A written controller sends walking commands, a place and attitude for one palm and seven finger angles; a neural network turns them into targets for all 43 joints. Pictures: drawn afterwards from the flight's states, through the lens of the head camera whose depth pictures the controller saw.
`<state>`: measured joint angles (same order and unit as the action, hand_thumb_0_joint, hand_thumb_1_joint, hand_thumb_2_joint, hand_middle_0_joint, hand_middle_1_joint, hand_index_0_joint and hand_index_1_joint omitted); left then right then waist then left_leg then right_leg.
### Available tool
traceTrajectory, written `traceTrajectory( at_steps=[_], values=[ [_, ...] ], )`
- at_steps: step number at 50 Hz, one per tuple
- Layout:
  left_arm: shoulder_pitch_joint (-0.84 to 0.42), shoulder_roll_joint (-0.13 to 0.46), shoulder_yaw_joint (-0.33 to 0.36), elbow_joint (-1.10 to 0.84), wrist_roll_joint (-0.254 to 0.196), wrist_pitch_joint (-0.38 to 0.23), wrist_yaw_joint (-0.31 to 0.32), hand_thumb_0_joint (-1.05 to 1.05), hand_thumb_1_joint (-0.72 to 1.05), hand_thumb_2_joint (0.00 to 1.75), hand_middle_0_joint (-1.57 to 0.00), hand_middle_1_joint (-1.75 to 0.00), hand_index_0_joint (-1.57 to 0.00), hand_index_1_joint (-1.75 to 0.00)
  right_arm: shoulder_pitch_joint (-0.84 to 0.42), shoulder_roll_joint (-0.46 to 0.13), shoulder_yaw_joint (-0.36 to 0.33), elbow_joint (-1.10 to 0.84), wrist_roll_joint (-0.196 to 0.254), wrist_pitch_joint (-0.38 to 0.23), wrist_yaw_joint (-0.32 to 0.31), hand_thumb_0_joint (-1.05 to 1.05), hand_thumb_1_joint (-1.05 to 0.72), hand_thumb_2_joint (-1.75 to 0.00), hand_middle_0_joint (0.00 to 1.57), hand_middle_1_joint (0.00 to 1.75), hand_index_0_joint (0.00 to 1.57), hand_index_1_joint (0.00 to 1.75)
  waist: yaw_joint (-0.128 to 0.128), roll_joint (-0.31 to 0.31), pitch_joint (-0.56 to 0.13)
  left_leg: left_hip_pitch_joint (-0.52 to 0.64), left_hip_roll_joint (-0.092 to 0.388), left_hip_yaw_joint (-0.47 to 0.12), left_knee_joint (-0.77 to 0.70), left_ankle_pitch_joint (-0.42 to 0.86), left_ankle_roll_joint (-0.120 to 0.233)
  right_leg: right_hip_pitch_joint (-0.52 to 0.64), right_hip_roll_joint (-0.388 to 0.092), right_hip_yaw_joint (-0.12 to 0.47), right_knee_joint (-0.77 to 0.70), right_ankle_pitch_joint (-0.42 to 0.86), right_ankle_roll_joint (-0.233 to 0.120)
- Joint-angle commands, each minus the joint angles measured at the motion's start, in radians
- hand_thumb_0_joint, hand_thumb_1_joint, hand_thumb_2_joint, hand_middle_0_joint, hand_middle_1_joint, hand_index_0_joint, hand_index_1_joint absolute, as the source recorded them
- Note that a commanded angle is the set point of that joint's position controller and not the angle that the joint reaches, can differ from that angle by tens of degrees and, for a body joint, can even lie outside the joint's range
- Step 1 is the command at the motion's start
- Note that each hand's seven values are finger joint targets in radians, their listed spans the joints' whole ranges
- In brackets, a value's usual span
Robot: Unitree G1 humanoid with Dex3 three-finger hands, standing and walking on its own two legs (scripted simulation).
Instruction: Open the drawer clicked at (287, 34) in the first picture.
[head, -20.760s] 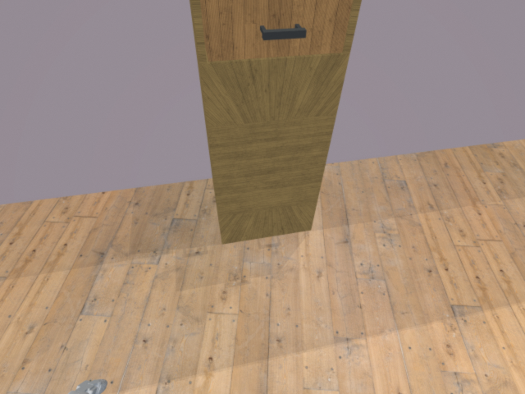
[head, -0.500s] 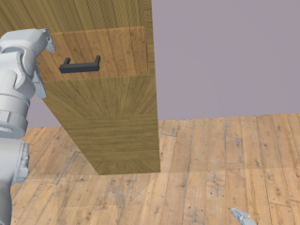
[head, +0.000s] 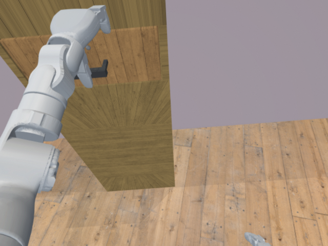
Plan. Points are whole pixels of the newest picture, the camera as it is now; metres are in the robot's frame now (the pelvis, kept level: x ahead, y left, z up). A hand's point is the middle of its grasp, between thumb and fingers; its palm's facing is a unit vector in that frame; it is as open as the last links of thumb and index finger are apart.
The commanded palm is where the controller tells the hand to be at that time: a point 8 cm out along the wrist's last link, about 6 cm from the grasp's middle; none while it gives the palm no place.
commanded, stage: lower the fingers behind the handle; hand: left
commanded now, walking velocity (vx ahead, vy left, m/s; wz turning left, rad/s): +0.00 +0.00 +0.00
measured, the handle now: (86, 69) +0.52 +0.22 +0.17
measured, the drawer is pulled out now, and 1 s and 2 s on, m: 0.00 0.00 0.00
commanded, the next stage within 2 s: close the thumb around the handle in 1.64 s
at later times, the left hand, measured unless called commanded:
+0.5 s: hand (67, 75) +0.47 +0.25 +0.19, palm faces +0.00 +0.00 -1.00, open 14.0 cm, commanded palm +0.45 +0.26 +0.25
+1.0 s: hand (64, 91) +0.45 +0.27 +0.15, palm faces -0.05 -0.01 -1.00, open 13.9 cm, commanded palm +0.44 +0.26 +0.21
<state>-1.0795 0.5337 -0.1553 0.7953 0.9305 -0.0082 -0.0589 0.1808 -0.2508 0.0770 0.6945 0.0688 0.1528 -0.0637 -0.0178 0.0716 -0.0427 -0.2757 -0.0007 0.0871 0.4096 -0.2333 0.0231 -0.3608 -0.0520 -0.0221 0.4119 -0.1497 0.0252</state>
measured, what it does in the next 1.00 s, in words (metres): stands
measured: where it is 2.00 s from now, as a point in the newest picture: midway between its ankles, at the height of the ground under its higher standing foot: outside the picture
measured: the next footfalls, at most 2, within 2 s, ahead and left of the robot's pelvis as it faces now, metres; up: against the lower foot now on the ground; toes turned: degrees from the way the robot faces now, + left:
none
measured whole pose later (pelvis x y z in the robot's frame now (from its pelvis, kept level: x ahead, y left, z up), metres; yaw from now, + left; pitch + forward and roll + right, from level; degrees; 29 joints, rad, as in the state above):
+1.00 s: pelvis +0.02 -0.01 +0.00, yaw +2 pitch +8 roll +0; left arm -0.80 0.61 -0.07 0.70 0.96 -0.08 -0.12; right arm 0.22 -0.27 0.00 0.63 0.04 0.12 -0.06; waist 0.02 0.04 -0.04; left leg -0.32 0.01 0.05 0.47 -0.29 0.01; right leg -0.38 -0.05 -0.06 0.46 -0.21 0.02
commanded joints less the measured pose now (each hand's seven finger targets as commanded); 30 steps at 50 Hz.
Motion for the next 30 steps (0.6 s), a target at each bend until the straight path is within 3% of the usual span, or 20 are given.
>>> traceTrajectory(
  at_steps=[1, 2, 3, 5, 6, 9, 11, 13, 16, 17, 19, 20, 23, 24, 25, 26, 27, 28, 30],
  values=[
    [-0.383, 0.497, 0.192, 0.019, 0.060, 0.165, -0.003, 0.00, -0.50, 0.30, -0.30, -1.20, -0.30, -1.20, -0.071, -0.165, -0.053, -0.143, 0.008, -0.019, -0.030, 0.00, -0.90, -0.90, 0.20, 0.30, 0.20, 0.30, 0.055, -0.207, -0.288, -0.071, -0.009, -0.020, -0.092, 0.101, 0.001, 0.311, 0.019, 0.010, -0.027, 0.032, -0.039],
    [-0.383, 0.508, 0.198, 0.012, 0.061, 0.159, -0.013, 0.00, -0.50, 0.30, -0.30, -1.20, -0.30, -1.20, -0.085, -0.164, -0.056, -0.155, 0.010, -0.018, -0.037, 0.00, -0.90, -0.90, 0.20, 0.30, 0.20, 0.30, 0.054, -0.210, -0.306, -0.067, -0.011, -0.016, -0.088, 0.088, 0.005, 0.329, 0.016, 0.019, -0.031, 0.017, -0.035],
    [-0.347, 0.522, 0.206, 0.049, 0.069, 0.159, -0.020, 0.00, -0.50, 0.30, -0.30, -1.20, -0.30, -1.20, -0.079, -0.162, -0.052, -0.153, 0.010, -0.017, -0.043, 0.00, -0.90, -0.90, 0.20, 0.30, 0.20, 0.30, 0.053, -0.227, -0.283, -0.083, -0.008, -0.012, -0.086, 0.060, 0.010, 0.325, 0.013, 0.026, -0.031, -0.003, -0.032],
    [-0.316, 0.487, 0.171, 0.069, 0.066, 0.150, -0.048, 0.00, -0.50, 0.30, -0.30, -1.20, -0.30, -1.20, -0.077, -0.166, -0.052, -0.169, 0.019, -0.017, -0.051, 0.00, -0.90, -0.90, 0.20, 0.30, 0.20, 0.30, 0.035, -0.255, -0.229, -0.095, -0.005, -0.011, -0.092, -0.004, 0.012, 0.284, 0.012, 0.025, -0.048, -0.060, -0.028],
    [-0.317, 0.506, 0.184, 0.063, 0.069, 0.135, -0.059, 0.00, -0.50, 0.30, -0.30, -1.20, -0.30, -1.20, -0.070, -0.170, -0.055, -0.176, 0.019, -0.023, -0.056, 0.00, -0.90, -0.90, 0.20, 0.30, 0.20, 0.30, 0.033, -0.262, -0.229, -0.098, -0.005, -0.014, -0.089, -0.020, 0.015, 0.283, 0.011, 0.030, -0.049, -0.073, -0.027],
    [-0.302, 0.501, 0.174, 0.090, 0.071, 0.092, -0.092, 0.00, -0.50, 0.30, -0.30, -1.20, -0.30, -1.20, -0.045, -0.178, -0.065, -0.189, 0.022, -0.036, -0.068, 0.00, -0.90, -0.90, 0.20, 0.30, 0.20, 0.30, 0.009, -0.244, -0.195, -0.106, -0.005, -0.012, -0.077, -0.076, 0.021, 0.233, 0.011, 0.039, -0.061, -0.140, -0.025],
    [-0.346, 0.495, 0.178, 0.057, 0.068, 0.037, -0.117, 0.00, -0.50, 0.30, -0.30, -1.20, -0.30, -1.20, -0.010, -0.183, -0.077, -0.189, 0.017, -0.052, -0.070, 0.00, -0.90, -0.90, 0.20, 0.30, 0.20, 0.30, -0.009, -0.193, -0.204, -0.093, -0.006, -0.022, -0.069, -0.081, 0.021, 0.199, 0.014, 0.039, -0.061, -0.145, -0.026],
    [-0.409, 0.469, 0.169, -0.032, 0.054, -0.047, -0.138, 0.00, -0.50, 0.30, -0.30, -1.20, -0.30, -1.20, 0.025, -0.179, -0.095, -0.186, 0.011, -0.072, -0.070, 0.00, -0.90, -0.90, 0.20, 0.30, 0.20, 0.30, -0.028, -0.110, -0.262, -0.049, -0.007, -0.034, -0.047, -0.050, 0.027, 0.186, 0.017, 0.047, -0.050, -0.111, -0.029],
    [-0.508, 0.361, 0.102, -0.267, 0.025, -0.172, -0.143, 0.00, -0.50, 0.30, -0.30, -1.20, -0.30, -1.20, 0.078, -0.162, -0.127, -0.170, -0.008, -0.095, -0.063, 0.00, -0.90, -0.90, 0.20, 0.30, 0.20, 0.30, -0.046, 0.050, -0.402, 0.111, -0.014, -0.053, 0.006, 0.108, 0.030, 0.144, 0.034, 0.036, -0.021, 0.020, -0.047],
    [-0.554, 0.276, 0.037, -0.350, -0.001, -0.204, -0.145, 0.00, -0.50, 0.30, -0.30, -1.20, -0.30, -1.20, 0.098, -0.159, -0.135, -0.162, -0.012, -0.107, -0.059, 0.00, -0.90, -0.90, 0.20, 0.30, 0.20, 0.30, -0.065, 0.070, -0.430, 0.166, -0.015, -0.062, 0.024, 0.156, 0.033, 0.114, 0.039, 0.035, -0.019, 0.043, -0.051],
    [-0.474, 0.285, 0.068, -0.322, -0.002, -0.197, -0.109, 0.00, -0.50, 0.30, -0.30, -1.20, -0.30, -1.20, 0.131, -0.170, -0.152, -0.121, -0.019, -0.106, -0.045, 0.00, -0.90, -0.90, 0.20, 0.30, 0.20, 0.30, -0.055, 0.127, -0.400, 0.199, -0.017, -0.077, 0.035, 0.227, 0.013, 0.047, 0.055, 0.015, -0.011, 0.063, -0.063],
    [-0.444, 0.254, 0.060, -0.299, -0.017, -0.185, -0.102, 0.00, -0.50, 0.30, -0.30, -1.20, -0.30, -1.20, 0.139, -0.168, -0.149, -0.116, -0.020, -0.105, -0.038, 0.00, -0.90, -0.90, 0.20, 0.30, 0.20, 0.30, -0.053, 0.097, -0.381, 0.188, -0.019, -0.080, 0.037, 0.256, 0.008, 0.051, 0.056, 0.010, -0.009, 0.081, -0.066],
    [-0.378, 0.323, 0.155, -0.239, -0.060, -0.159, -0.062, 0.00, -0.50, 0.30, -0.30, -1.20, -0.30, -1.20, 0.131, -0.183, -0.145, -0.095, -0.018, -0.091, -0.022, 0.00, -0.90, -0.90, 0.20, 0.30, 0.20, 0.30, -0.026, 0.020, -0.350, 0.115, -0.021, -0.076, 0.027, 0.294, 0.000, 0.105, 0.060, -0.003, -0.005, 0.141, -0.067],
    [-0.344, 0.319, 0.165, -0.209, -0.062, -0.142, -0.047, 0.00, -0.50, 0.30, -0.30, -1.20, -0.30, -1.20, 0.124, -0.180, -0.143, -0.093, -0.019, -0.086, -0.014, 0.00, -0.90, -0.90, 0.20, 0.30, 0.20, 0.30, -0.013, 0.012, -0.338, 0.086, -0.021, -0.071, 0.026, 0.304, 0.000, 0.124, 0.058, -0.007, 0.003, 0.154, -0.068],
    [-0.340, 0.354, 0.199, -0.197, -0.051, -0.130, -0.028, 0.00, -0.50, 0.30, -0.30, -1.20, -0.30, -1.20, 0.120, -0.185, -0.140, -0.088, -0.022, -0.081, -0.007, 0.00, -0.90, -0.90, 0.20, 0.30, 0.20, 0.30, -0.004, -0.013, -0.340, 0.063, -0.018, -0.072, 0.021, 0.322, -0.003, 0.144, 0.058, -0.010, 0.010, 0.177, -0.068],
    [-0.322, 0.376, 0.220, -0.201, -0.036, -0.118, -0.011, 0.00, -0.50, 0.30, -0.30, -1.20, -0.30, -1.20, 0.109, -0.184, -0.138, -0.095, -0.025, -0.076, 0.001, 0.00, -0.90, -0.90, 0.20, 0.30, 0.20, 0.30, 0.016, -0.003, -0.361, 0.050, -0.016, -0.069, 0.018, 0.352, -0.005, 0.174, 0.056, -0.008, 0.020, 0.201, -0.070],
    [-0.287, 0.434, 0.275, -0.217, -0.022, -0.108, 0.008, 0.00, -0.50, 0.30, -0.30, -1.20, -0.30, -1.20, 0.092, -0.189, -0.136, -0.106, -0.028, -0.073, 0.007, 0.00, -0.90, -0.90, 0.20, 0.30, 0.20, 0.30, 0.042, -0.001, -0.397, 0.038, -0.016, -0.064, 0.021, 0.388, -0.006, 0.220, 0.055, -0.006, 0.033, 0.234, -0.074],
    [-0.279, 0.404, 0.244, -0.208, 0.000, -0.085, 0.020, 0.00, -0.50, 0.30, -0.30, -1.20, -0.30, -1.20, 0.083, -0.178, -0.133, -0.112, -0.029, -0.069, 0.015, 0.00, -0.90, -0.90, 0.20, 0.30, 0.20, 0.30, 0.039, 0.004, -0.402, 0.032, -0.012, -0.061, 0.027, 0.410, -0.008, 0.226, 0.051, -0.003, 0.045, 0.257, -0.072],
    [-0.216, 0.354, 0.220, -0.216, 0.006, -0.045, 0.027, 0.00, -0.50, 0.30, -0.30, -1.20, -0.30, -1.20, 0.071, -0.176, -0.136, -0.120, -0.027, -0.060, 0.028, 0.00, -0.90, -0.90, 0.20, 0.30, 0.20, 0.30, 0.040, -0.050, -0.385, 0.032, -0.001, -0.055, 0.027, 0.441, -0.005, 0.225, 0.052, -0.008, 0.047, 0.283, -0.067]
  ],
)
